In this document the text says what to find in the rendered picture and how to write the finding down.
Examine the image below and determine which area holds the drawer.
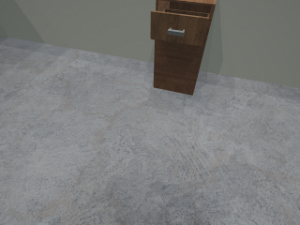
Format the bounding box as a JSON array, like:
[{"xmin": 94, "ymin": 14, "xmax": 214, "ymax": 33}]
[{"xmin": 150, "ymin": 8, "xmax": 209, "ymax": 47}]

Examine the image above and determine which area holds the robot left hand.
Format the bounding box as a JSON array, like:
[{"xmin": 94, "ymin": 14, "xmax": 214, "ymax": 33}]
[{"xmin": 38, "ymin": 216, "xmax": 61, "ymax": 225}]

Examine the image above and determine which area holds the cabinet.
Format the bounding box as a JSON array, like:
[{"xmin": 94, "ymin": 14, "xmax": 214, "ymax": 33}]
[{"xmin": 153, "ymin": 0, "xmax": 217, "ymax": 96}]

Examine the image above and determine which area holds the handle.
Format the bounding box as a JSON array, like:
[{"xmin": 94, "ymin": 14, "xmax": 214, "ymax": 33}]
[{"xmin": 167, "ymin": 27, "xmax": 185, "ymax": 37}]

